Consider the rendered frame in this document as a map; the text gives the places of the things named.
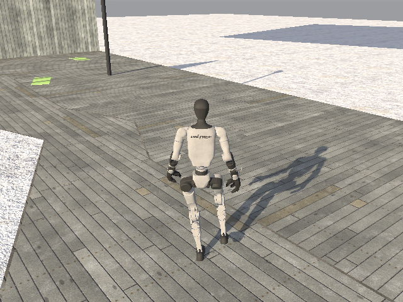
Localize right robot hand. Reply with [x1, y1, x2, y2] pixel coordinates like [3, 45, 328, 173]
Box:
[226, 178, 241, 193]

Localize robot right forearm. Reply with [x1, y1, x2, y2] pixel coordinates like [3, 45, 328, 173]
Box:
[226, 152, 239, 180]

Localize robot left forearm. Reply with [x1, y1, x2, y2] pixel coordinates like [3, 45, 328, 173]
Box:
[167, 151, 178, 174]

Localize left robot hand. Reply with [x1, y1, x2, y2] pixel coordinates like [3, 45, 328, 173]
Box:
[167, 171, 181, 182]

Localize left robot upper arm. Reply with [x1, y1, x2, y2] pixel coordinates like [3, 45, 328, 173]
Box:
[171, 126, 188, 161]

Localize left robot shin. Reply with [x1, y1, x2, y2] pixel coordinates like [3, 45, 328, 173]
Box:
[189, 211, 203, 252]

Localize robot right foot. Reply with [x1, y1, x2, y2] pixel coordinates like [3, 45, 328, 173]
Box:
[220, 233, 229, 244]

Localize right robot upper arm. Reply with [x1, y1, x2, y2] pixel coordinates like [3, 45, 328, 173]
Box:
[215, 126, 232, 162]

